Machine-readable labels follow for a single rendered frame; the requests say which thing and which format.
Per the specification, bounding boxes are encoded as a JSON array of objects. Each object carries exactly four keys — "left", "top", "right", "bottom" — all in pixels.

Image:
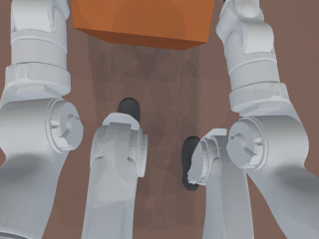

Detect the robot right upper arm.
[{"left": 226, "top": 115, "right": 319, "bottom": 239}]

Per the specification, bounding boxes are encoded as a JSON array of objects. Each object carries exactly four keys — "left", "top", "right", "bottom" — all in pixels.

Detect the robot right forearm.
[{"left": 215, "top": 0, "right": 309, "bottom": 145}]

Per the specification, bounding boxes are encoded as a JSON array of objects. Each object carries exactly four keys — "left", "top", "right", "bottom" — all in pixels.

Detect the robot left forearm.
[{"left": 0, "top": 0, "right": 71, "bottom": 110}]

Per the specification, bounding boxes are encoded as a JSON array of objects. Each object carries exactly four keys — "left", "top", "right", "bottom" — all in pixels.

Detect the robot shin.
[
  {"left": 90, "top": 113, "right": 140, "bottom": 168},
  {"left": 187, "top": 127, "right": 227, "bottom": 185}
]

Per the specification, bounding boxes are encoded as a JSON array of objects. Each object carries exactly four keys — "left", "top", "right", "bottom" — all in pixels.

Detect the robot right shin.
[{"left": 187, "top": 127, "right": 227, "bottom": 185}]

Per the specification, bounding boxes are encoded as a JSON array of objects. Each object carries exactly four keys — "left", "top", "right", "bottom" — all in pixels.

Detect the robot left shin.
[{"left": 90, "top": 113, "right": 140, "bottom": 168}]

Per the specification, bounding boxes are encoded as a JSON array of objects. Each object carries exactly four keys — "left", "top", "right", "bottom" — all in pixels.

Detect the carton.
[{"left": 72, "top": 0, "right": 214, "bottom": 51}]

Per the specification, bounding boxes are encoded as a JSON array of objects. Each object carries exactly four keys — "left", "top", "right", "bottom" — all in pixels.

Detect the robot left upper arm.
[{"left": 0, "top": 98, "right": 84, "bottom": 239}]

